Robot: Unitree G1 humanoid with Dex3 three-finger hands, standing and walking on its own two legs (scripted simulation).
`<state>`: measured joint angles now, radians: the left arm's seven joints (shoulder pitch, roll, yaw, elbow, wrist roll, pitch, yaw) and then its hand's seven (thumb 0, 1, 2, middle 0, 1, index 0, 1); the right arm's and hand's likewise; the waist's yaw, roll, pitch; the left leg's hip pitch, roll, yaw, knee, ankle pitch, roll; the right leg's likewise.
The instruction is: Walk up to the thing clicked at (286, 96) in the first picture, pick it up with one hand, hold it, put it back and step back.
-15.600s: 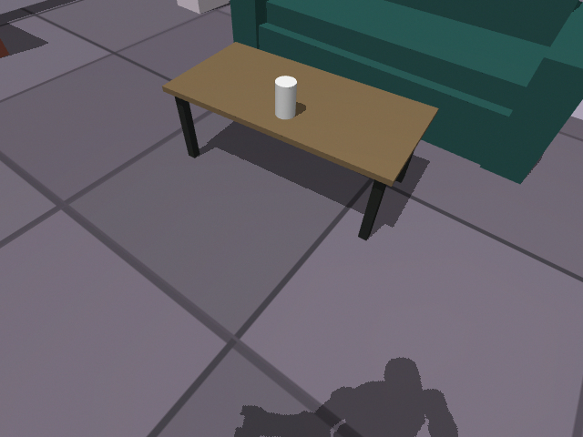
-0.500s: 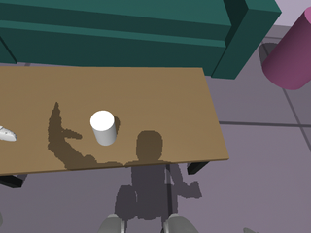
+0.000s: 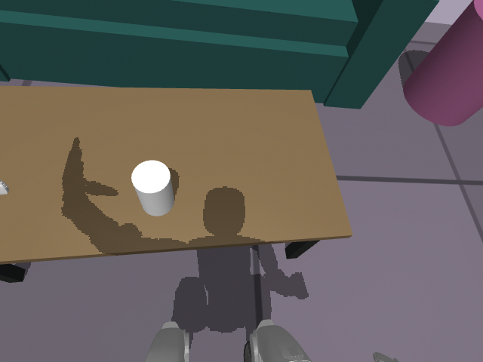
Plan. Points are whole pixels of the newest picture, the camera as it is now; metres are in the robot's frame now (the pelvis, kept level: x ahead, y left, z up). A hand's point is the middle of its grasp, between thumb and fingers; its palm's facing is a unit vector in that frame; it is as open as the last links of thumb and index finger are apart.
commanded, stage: go down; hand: left
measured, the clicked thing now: (154, 189) +0.50 +0.15 -0.23
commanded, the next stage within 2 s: none
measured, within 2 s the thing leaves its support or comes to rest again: neither
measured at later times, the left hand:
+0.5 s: hand out of the picture +0.44 +0.35 +0.06, palm faces +0.13 -0.99 -0.04, open 17.1 cm
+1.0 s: hand out of the picture +0.45 +0.35 +0.07, palm faces +0.11 -0.99 -0.03, open 17.0 cm
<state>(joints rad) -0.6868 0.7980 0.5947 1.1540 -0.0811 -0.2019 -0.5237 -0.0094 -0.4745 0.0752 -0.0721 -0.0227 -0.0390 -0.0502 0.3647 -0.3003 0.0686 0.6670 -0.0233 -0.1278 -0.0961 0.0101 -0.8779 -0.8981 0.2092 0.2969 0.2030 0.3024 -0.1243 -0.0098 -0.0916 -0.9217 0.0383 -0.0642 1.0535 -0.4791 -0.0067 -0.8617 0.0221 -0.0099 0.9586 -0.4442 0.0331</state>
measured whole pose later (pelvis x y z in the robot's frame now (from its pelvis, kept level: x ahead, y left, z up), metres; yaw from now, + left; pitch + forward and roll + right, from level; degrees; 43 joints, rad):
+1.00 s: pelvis +0.00 +0.00 -0.01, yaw +0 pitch +22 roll -4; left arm -0.74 0.83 0.62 1.15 -0.12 -0.24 -0.57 -0.01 -0.42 0.08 -0.07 -0.04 -0.04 -0.06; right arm 0.36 -0.30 0.08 0.66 -0.02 -0.12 -0.09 0.01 -0.88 -0.90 0.21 0.30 0.20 0.30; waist -0.14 0.00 -0.10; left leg -0.98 0.04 -0.07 1.09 -0.50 0.00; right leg -0.91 0.02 -0.02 0.98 -0.46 0.04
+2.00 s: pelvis +0.00 +0.00 -0.02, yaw +0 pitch +23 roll -5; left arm -0.74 0.83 0.65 1.12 -0.17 -0.29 -0.65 -0.01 -0.41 0.07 -0.06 -0.04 -0.04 -0.05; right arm 0.33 -0.30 0.10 0.68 -0.02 -0.13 -0.11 0.01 -0.88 -0.90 0.21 0.30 0.20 0.30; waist -0.14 -0.01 -0.10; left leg -1.03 0.04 -0.08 1.14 -0.51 -0.01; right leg -0.96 0.02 -0.03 1.04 -0.48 0.03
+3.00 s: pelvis +0.00 +0.01 -0.01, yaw +0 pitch +23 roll -5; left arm -0.81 0.86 0.62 1.16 -0.16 -0.27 -0.64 -0.01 -0.41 0.04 -0.06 -0.04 -0.05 -0.04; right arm 0.35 -0.29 0.11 0.67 -0.02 -0.13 -0.10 0.01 -0.88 -0.90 0.21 0.30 0.20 0.30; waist -0.16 -0.01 -0.10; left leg -1.03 0.04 -0.08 1.12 -0.51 0.00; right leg -0.95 0.02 -0.02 1.01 -0.47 0.04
